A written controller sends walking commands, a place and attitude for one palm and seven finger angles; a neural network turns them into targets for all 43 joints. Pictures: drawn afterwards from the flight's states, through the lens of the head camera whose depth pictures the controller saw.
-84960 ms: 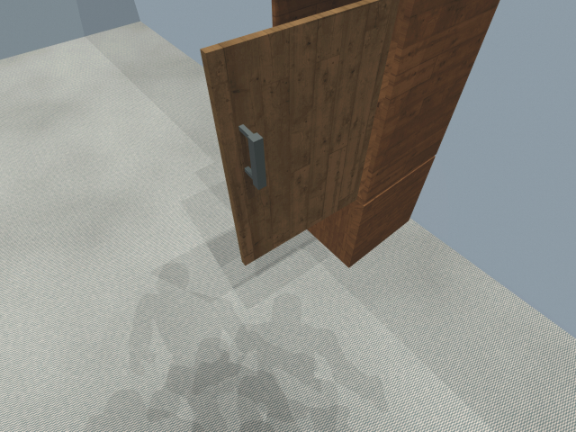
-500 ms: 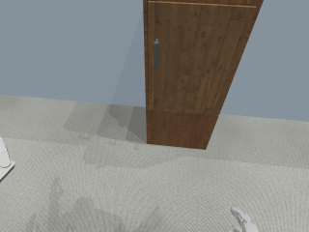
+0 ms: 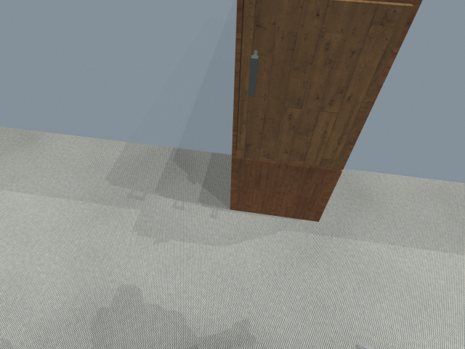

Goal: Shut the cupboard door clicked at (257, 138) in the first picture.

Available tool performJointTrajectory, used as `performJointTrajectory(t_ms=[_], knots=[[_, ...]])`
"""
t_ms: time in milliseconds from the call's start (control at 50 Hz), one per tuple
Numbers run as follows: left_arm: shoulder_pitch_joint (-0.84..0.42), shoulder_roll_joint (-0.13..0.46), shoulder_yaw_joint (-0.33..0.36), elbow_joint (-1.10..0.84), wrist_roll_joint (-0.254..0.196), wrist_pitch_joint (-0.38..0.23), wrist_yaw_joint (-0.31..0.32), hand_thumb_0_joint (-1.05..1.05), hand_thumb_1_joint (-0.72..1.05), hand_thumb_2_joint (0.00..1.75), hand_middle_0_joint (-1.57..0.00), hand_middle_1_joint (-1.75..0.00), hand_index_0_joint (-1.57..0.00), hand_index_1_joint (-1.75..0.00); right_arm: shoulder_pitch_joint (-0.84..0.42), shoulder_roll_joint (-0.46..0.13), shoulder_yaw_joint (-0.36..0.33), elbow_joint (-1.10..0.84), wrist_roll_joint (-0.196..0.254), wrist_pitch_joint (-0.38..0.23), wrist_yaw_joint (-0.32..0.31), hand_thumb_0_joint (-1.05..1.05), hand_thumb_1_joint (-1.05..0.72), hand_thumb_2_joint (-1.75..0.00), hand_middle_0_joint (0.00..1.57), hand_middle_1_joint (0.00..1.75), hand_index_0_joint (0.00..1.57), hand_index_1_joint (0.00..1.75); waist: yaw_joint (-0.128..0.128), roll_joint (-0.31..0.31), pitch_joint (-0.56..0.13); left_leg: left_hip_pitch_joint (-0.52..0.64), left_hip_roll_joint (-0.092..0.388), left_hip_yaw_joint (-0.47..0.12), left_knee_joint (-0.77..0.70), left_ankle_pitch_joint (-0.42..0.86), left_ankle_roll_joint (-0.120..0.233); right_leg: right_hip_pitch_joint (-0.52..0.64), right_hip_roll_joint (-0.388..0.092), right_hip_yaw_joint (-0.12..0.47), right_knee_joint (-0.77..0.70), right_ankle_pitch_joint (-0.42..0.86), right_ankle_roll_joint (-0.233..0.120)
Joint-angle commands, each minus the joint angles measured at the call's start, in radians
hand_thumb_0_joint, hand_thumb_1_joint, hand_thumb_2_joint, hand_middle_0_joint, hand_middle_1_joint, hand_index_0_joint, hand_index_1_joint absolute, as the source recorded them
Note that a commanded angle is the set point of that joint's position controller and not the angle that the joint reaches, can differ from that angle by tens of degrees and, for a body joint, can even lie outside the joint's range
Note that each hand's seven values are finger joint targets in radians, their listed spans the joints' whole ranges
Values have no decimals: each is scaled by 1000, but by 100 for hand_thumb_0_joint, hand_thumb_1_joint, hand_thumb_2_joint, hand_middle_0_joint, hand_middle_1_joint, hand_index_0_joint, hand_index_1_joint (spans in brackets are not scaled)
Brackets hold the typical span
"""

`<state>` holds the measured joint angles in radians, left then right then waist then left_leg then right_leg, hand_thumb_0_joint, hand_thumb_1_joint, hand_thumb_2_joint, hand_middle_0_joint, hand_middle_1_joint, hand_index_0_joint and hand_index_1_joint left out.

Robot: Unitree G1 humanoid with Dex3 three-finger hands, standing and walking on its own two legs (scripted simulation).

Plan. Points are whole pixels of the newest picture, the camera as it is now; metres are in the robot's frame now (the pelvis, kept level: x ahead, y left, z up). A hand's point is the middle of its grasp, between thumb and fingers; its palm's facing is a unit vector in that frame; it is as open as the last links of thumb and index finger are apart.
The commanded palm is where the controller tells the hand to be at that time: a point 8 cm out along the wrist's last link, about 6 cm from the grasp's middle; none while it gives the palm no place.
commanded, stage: let the arm hang, fingers relaxed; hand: left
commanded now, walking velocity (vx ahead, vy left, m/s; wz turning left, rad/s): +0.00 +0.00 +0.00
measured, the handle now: (253, 73) +0.86 -0.03 +0.05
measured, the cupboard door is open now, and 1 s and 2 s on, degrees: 0 0 0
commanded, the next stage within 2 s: look to check the result in 0.82 s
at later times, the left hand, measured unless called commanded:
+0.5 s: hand out of the picture -0.07 +0.18 -0.16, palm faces +0.03 -0.98 -0.20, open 7.4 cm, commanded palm none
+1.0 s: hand out of the picture -0.02 +0.16 -0.16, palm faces +0.02 -0.98 -0.20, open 7.4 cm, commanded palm none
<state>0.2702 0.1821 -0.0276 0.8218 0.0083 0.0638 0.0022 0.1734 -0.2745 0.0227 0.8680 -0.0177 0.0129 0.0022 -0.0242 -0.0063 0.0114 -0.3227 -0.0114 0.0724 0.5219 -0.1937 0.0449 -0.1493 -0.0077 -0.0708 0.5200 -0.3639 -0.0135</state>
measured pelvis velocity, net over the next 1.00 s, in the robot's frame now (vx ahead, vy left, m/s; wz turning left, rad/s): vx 0.01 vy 0.00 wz -0.02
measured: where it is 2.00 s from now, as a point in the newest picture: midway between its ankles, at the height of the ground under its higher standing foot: outside the picture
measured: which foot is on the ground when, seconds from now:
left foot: down 0.00-1.00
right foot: down 0.00-1.00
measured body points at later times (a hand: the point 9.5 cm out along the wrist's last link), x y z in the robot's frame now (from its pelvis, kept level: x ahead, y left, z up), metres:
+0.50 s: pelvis +0.00 +0.01 +0.01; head +0.00 +0.00 +0.46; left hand -0.07 +0.23 -0.15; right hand -0.03 -0.20 -0.16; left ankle +0.05 +0.09 -0.73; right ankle -0.05 -0.11 -0.73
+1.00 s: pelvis +0.01 +0.00 +0.01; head +0.02 -0.01 +0.46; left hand -0.02 +0.21 -0.15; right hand -0.01 -0.23 -0.15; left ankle +0.05 +0.09 -0.73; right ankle -0.05 -0.11 -0.73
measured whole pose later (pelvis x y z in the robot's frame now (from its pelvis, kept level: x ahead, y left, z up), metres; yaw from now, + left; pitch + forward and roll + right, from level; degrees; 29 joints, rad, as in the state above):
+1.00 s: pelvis +0.01 +0.00 +0.01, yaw -1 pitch -1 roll +0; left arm 0.33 0.13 0.01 1.16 0.01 -0.01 0.04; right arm 0.30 -0.15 0.00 1.14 -0.01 0.01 -0.03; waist -0.01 0.01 0.03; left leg -0.21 -0.01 0.09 0.37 -0.14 0.04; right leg -0.05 0.00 -0.05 0.37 -0.30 -0.02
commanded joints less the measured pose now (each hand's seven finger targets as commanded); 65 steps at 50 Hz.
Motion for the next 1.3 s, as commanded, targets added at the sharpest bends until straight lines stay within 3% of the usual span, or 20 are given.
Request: performJointTrajectory(t_ms=[0,60,140,260,500,680,920,1280], knots=[[42,161,53,75,-1,-61,14,0,90,90,-20,-30,-20,-30,19,-71,-20,33,-4,-13,-18,0,-90,-90,20,30,20,30,18,128,-20,111,110,-167,-158,103,-7,-20,-105,128,-174,123,-40],[79,133,58,168,0,-64,17,0,90,90,-20,-30,-20,-30,57,-46,-26,93,-1,-11,-27,0,-90,-90,20,30,20,30,20,156,-17,128,112,-167,-174,75,-3,2,-106,121,-210,131,-46],[104,114,47,258,-2,-68,19,0,90,90,-20,-30,-20,-30,106,-40,-32,162,7,-10,-35,0,-90,-90,20,30,20,30,15,50,23,161,120,-166,-191,78,1,-22,-103,110,-238,126,-44],[157,77,39,325,-2,-62,27,0,90,90,-20,-30,-20,-30,159,-11,-35,221,7,-2,-42,0,-90,-90,20,30,20,30,12,-3,80,157,119,-166,-232,-25,4,-60,-91,101,-240,57,-40],[204,36,43,342,4,-62,38,0,90,90,-20,-30,-20,-30,196,38,-42,255,5,-4,-42,0,-90,-90,20,30,20,30,17,-4,114,125,115,-164,-272,-93,6,-94,-81,102,-212,43,-32],[180,33,46,330,3,-69,39,0,90,90,-20,-30,-20,-30,198,52,-39,258,5,-12,-42,0,-90,-90,20,30,20,30,15,9,131,137,105,-139,-244,-3,0,-94,-90,108,-223,86,-32],[147,64,52,322,2,-80,40,0,90,90,-20,-30,-20,-30,176,16,-40,250,8,-21,-44,0,-90,-90,20,30,20,30,15,-2,72,184,116,-127,-195,148,5,-35,-100,113,-238,180,-36],[102,101,50,321,1,-82,39,0,90,90,-20,-30,-20,-30,114,-21,-37,250,7,-19,-43,0,-90,-90,20,30,20,30,13,-8,71,214,123,-118,-179,197,0,1,-111,114,-257,282,-31]])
